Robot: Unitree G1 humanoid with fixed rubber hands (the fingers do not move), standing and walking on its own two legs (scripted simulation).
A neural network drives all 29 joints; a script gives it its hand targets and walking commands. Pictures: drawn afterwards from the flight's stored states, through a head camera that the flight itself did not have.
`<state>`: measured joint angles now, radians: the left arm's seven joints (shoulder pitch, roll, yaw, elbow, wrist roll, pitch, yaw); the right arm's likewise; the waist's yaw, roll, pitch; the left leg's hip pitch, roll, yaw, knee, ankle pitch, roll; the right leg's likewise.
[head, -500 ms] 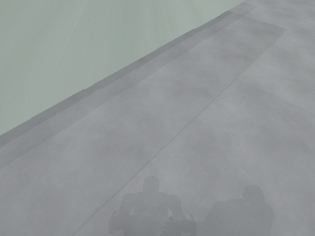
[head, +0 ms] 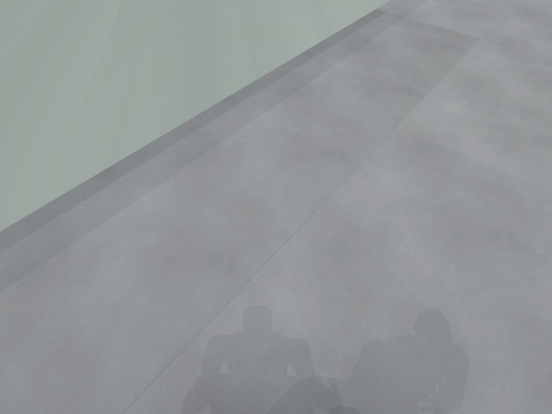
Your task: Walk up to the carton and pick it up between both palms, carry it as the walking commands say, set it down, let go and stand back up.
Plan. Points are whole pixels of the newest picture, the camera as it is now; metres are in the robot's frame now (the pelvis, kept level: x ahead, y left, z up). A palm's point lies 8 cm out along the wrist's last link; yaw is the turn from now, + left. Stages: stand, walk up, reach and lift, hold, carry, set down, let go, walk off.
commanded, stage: walk up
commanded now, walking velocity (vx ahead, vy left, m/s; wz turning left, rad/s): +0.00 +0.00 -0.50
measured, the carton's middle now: out of the picture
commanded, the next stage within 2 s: none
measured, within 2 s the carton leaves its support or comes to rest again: neither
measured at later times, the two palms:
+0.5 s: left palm out of the picture +0.07 +0.27 -0.11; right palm out of the picture +0.07 -0.25 -0.11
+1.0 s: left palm (176, 355) +0.23 +0.18 -0.12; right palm out of the picture -0.12 -0.18 -0.12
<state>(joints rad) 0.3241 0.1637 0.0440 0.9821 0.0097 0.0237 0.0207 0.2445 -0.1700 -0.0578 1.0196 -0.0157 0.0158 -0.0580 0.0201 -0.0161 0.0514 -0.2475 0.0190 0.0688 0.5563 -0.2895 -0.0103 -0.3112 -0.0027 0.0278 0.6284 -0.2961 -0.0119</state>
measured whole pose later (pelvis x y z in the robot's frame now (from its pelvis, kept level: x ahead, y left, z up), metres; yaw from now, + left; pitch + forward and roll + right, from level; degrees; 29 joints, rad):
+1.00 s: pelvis -0.01 +0.05 +0.01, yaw -31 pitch +2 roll -1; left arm 0.05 0.21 0.05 0.89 0.01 0.06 -0.04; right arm 0.26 -0.22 -0.06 0.91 -0.02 -0.02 -0.03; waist -0.05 0.01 0.08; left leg -0.24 0.09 0.27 0.51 -0.29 0.04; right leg -0.39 -0.04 -0.07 0.75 -0.43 0.04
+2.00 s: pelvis -0.03 +0.10 +0.01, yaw -61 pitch +2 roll -2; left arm 0.08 0.28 0.07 0.83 0.02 0.08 -0.06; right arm 0.31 -0.22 -0.07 0.89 -0.02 -0.02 -0.03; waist -0.06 -0.01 0.03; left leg -0.24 0.11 0.25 0.53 -0.32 0.03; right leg -0.43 -0.03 -0.03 0.86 -0.42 0.04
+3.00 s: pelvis +0.02 -0.34 +0.01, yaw -83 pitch -1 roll +0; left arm 0.06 0.23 0.05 0.84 0.03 0.01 -0.10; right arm 0.50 -0.21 -0.06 1.04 -0.02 -0.07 -0.01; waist -0.10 -0.04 0.05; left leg -0.05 0.14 0.21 0.38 -0.29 -0.06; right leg -0.58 -0.11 -0.03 0.80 -0.08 0.02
